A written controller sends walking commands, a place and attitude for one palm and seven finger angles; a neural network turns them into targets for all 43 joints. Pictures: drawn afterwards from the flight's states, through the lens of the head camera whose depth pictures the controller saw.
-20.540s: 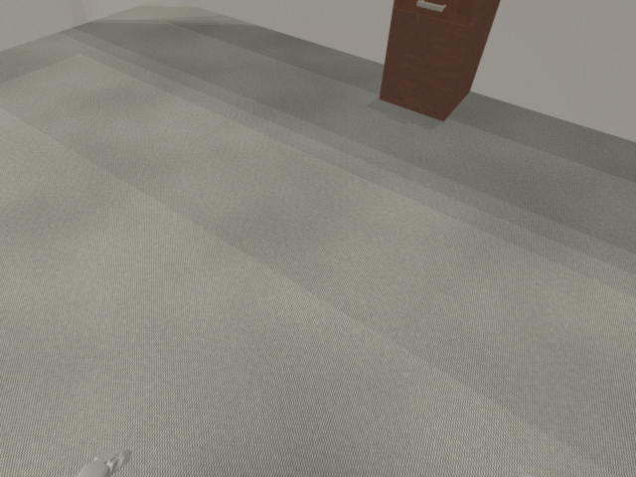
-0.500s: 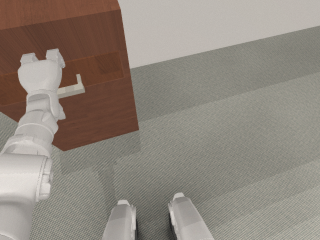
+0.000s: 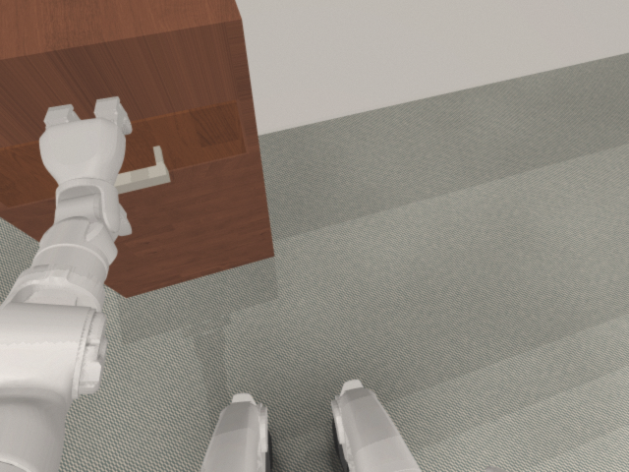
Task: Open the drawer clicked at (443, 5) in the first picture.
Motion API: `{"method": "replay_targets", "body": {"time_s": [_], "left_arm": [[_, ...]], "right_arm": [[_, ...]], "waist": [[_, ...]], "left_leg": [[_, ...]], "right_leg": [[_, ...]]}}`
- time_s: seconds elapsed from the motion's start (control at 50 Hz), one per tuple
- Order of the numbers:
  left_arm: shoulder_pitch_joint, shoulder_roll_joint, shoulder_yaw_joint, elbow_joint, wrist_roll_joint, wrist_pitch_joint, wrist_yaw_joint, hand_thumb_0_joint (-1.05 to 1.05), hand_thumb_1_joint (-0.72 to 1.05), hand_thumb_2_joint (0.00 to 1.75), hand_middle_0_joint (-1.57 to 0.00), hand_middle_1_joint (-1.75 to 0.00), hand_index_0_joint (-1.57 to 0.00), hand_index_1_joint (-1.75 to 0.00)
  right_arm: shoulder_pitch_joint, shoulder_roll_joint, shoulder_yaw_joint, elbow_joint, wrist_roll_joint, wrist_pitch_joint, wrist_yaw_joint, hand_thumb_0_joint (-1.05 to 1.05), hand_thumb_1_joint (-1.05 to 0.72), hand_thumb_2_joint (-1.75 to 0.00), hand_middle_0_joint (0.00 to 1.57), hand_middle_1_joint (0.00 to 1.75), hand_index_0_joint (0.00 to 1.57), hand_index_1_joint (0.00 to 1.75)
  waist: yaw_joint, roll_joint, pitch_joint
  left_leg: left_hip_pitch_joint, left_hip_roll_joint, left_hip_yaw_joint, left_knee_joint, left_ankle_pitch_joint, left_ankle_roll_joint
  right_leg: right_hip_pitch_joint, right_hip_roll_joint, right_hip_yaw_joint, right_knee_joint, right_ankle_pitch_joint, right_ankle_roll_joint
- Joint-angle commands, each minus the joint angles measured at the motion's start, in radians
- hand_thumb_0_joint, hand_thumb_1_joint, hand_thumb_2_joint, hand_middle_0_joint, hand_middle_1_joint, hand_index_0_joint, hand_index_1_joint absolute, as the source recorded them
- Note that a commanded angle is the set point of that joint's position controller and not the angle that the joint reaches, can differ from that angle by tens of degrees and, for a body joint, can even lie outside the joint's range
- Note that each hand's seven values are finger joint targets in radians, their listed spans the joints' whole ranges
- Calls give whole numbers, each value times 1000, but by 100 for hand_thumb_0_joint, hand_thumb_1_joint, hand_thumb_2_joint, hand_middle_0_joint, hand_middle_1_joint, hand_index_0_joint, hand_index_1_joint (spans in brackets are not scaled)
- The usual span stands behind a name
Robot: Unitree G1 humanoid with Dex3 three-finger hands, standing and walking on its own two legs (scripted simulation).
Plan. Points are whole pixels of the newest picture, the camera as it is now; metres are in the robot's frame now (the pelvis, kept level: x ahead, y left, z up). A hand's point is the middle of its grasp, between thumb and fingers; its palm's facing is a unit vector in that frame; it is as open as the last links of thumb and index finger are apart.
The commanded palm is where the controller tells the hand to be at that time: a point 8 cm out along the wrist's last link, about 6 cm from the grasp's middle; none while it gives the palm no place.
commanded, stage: re-aim the fingers above the handle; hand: left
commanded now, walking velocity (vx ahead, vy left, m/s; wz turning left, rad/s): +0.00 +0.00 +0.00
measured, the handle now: (120, 172) +0.56 +0.25 -0.06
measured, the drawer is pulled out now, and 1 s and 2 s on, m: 0.00 0.00 0.00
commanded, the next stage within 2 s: lower the fingers behind the handle in 0.82 s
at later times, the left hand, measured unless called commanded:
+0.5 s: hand (103, 174) +0.51 +0.24 -0.01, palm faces +0.01 +0.00 -1.00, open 13.7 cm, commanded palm +0.50 +0.26 +0.03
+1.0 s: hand (103, 174) +0.51 +0.24 -0.01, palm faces +0.01 +0.01 -1.00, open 13.6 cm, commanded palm +0.50 +0.26 +0.02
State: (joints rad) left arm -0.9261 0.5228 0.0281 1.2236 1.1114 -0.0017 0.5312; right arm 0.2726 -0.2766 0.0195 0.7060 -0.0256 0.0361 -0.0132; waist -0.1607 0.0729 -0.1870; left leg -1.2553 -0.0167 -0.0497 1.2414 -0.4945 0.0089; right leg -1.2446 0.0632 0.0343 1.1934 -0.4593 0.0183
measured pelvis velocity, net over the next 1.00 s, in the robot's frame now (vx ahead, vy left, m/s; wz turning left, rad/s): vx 0.00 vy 0.00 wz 0.00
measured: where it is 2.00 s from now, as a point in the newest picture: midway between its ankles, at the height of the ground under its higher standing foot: outside the picture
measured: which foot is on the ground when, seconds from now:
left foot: down 0.00-1.00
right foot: down 0.00-1.00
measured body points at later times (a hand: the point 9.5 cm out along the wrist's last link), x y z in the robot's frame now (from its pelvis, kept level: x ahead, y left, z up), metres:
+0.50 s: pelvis +0.00 +0.00 +0.00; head +0.15 +0.00 +0.42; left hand +0.51 +0.24 +0.05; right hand +0.02 -0.27 -0.13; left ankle +0.03 +0.11 -0.62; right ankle +0.05 -0.13 -0.62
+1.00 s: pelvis +0.00 +0.00 +0.00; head +0.15 +0.00 +0.42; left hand +0.51 +0.24 +0.05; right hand +0.03 -0.27 -0.13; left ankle +0.03 +0.11 -0.62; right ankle +0.05 -0.13 -0.62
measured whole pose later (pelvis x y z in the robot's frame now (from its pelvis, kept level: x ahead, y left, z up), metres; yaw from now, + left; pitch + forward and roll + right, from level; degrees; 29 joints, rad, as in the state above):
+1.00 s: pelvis +0.00 +0.00 +0.00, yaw +0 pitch +29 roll -2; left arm -0.95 0.53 0.02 1.26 1.12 0.01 0.53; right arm 0.28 -0.28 0.02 0.71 -0.03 0.03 -0.02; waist -0.16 0.07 -0.19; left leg -1.27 -0.02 -0.06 1.25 -0.50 0.01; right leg -1.25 0.06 0.02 1.20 -0.46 0.01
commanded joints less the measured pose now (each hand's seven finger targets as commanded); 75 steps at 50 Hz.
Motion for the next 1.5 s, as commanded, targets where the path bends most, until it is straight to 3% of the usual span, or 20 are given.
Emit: {"method": "replay_targets", "body": {"time_s": [0.0, 0.34, 0.38, 0.44, 0.48, 0.54, 0.56, 0.62, 0.66, 0.74, 0.78, 0.86, 0.92, 1.06, 1.08, 1.16, 1.24, 1.28, 1.34, 1.48], "left_arm": [[-309, 440, 112, -58, -27, 78, -8, 0, -50, 30, -30, -120, -30, -120], [-297, 383, 96, -77, -27, 78, 3, 0, -50, 30, -30, -120, -30, -120], [-323, 412, 103, -81, -23, 75, 2, 0, -50, 30, -30, -120, -30, -120], [-320, 398, 99, -99, -16, 62, -4, 0, -50, 30, -30, -120, -30, -120], [-328, 400, 95, -82, -10, 64, -1, 0, -50, 30, -30, -120, -30, -120], [-327, 405, 109, -103, -17, 64, 3, 0, -50, 30, -30, -120, -30, -120], [-330, 379, 88, -91, -18, 66, 4, 0, -50, 30, -30, -120, -30, -120], [-338, 407, 102, -82, -20, 74, 4, 0, -50, 30, -30, -120, -30, -120], [-349, 425, 109, -90, -21, 72, 3, 0, -50, 30, -30, -120, -30, -120], [-353, 405, 95, -85, -21, 75, -3, 0, -50, 30, -30, -120, -30, -120], [-354, 414, 92, -63, -22, 79, -6, 0, -50, 30, -30, -120, -30, -120], [-366, 438, 99, -71, -13, 72, -12, 0, -50, 30, -30, -120, -30, -120], [-352, 402, 75, -27, -17, 80, -14, 0, -50, 30, -30, -120, -30, -120], [-365, 398, 63, 7, -6, 77, -21, 0, -50, 30, -30, -120, -30, -120], [-348, 390, 58, 33, -6, 85, -23, 0, -50, 30, -30, -120, -30, -120], [-401, 399, 39, 57, -1, 100, -30, 0, -50, 30, -30, -120, -30, -120], [-404, 419, 44, 64, -2, 119, -46, 0, -50, 30, -30, -120, -30, -120], [-406, 390, 17, 77, -2, 129, -57, 0, -50, 30, -30, -120, -30, -120], [-403, 392, 11, 90, -10, 137, -77, 0, -50, 30, -30, -120, -30, -120], [-410, 393, -9, 105, -5, 128, -109, 0, -50, 30, -30, -120, -30, -120]], "right_arm": [[152, -175, -50, -36, 4, -10, -17, 0, -90, -90, 20, 30, 20, 30], [156, -172, -60, -32, -1, -9, -10, 0, -90, -90, 20, 30, 20, 30], [161, -175, -57, -30, 0, -11, -12, 0, -90, -90, 20, 30, 20, 30], [161, -175, -63, -28, -3, -15, -9, 0, -90, -90, 20, 30, 20, 30], [167, -177, -62, -22, -2, -15, -11, 0, -90, -90, 20, 30, 20, 30], [166, -176, -65, -20, -5, -14, -7, 0, -90, -90, 20, 30, 20, 30], [171, -176, -66, -22, -3, -15, -7, 0, -90, -90, 20, 30, 20, 30], [168, -177, -62, -16, -3, -14, -9, 0, -90, -90, 20, 30, 20, 30], [167, -178, -60, -19, -3, -14, -11, 0, -90, -90, 20, 30, 20, 30], [164, -175, -61, -19, -3, -16, -11, 0, -90, -90, 20, 30, 20, 30], [163, -177, -56, -18, -1, -16, -14, 0, -90, -90, 20, 30, 20, 30], [165, -176, -53, -23, 0, -18, -17, 0, -90, -90, 20, 30, 20, 30], [161, -174, -51, -22, 0, -21, -17, 0, -90, -90, 20, 30, 20, 30], [159, -177, -46, -25, 0, -30, -16, 0, -90, -90, 20, 30, 20, 30], [160, -177, -45, -27, 0, -30, -15, 0, -90, -90, 20, 30, 20, 30], [159, -181, -38, -31, 5, -40, -20, 0, -90, -90, 20, 30, 20, 30], [158, -184, -33, -35, 6, -42, -22, 0, -90, -90, 20, 30, 20, 30], [157, -184, -29, -39, 9, -45, -25, 0, -90, -90, 20, 30, 20, 30], [153, -184, -24, -47, 14, -50, -28, 0, -90, -90, 20, 30, 20, 30], [148, -191, -16, -56, 20, -65, -42, 0, -90, -90, 20, 30, 20, 30]], "waist": [[12, -54, -413], [12, -31, -432], [8, -41, -429], [14, -3, -449], [0, -21, -439], [12, -8, -459], [2, -8, -449], [0, -25, -425], [2, -24, -448], [-2, -11, -436], [-10, -33, -409], [-3, -24, -442], [-18, -48, -395], [-24, -34, -374], [-25, -58, -365], [-46, -65, -345], [-41, -60, -371], [-54, -49, -352], [-54, -76, -354], [-65, -72, -331]], "left_leg": [[170, -14, 39, -149, 93, 46], [237, -9, 31, -160, 131, 42], [212, -8, 30, -157, 118, 44], [242, -8, 30, -152, 135, 42], [237, -5, 26, -148, 132, 44], [259, -6, 26, -152, 152, 41], [253, -7, 26, -153, 146, 41], [232, -7, 28, -153, 128, 44], [227, -7, 28, -151, 128, 45], [237, -9, 30, -153, 130, 44], [202, -9, 34, -147, 106, 47], [191, -12, 36, -141, 107, 48], [164, -12, 35, -136, 80, 49], [112, -12, 35, -105, 39, 48], [95, -13, 36, -99, 25, 49], [44, -14, 35, -80, -29, 51], [25, -15, 34, -65, -44, 50], [12, -14, 36, -60, -70, 51], [-15, -17, 37, -48, -102, 52], [-64, -15, 31, -20, -157, 52]], "right_leg": [[357, -16, -40, -181, 98, -23], [331, -12, -52, -180, 115, -28], [343, -13, -48, -179, 109, -25], [324, -11, -49, -174, 120, -30], [308, -11, -52, -172, 115, -29], [320, -10, -53, -170, 130, -31], [315, -11, -55, -172, 123, -29], [322, -11, -50, -181, 113, -27], [337, -12, -47, -177, 116, -26], [326, -11, -48, -182, 117, -27], [328, -12, -44, -186, 102, -24], [345, -14, -39, -176, 108, -24], [321, -12, -41, -181, 82, -23], [254, -14, -44, -150, 38, -25], [249, -12, -44, -149, 24, -25], [213, -16, -41, -141, -27, -22], [206, -17, -40, -122, -43, -24], [177, -17, -44, -119, -67, -22], [173, -17, -41, -113, -108, -23], [96, -20, -42, -83, -185, -24]]}}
